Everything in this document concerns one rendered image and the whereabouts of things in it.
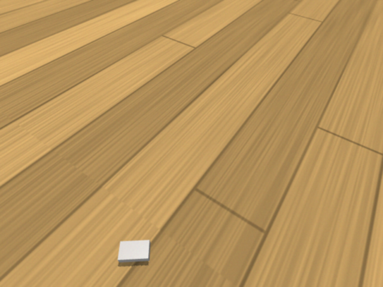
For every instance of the small box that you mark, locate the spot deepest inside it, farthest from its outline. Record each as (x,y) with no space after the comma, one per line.
(132,251)

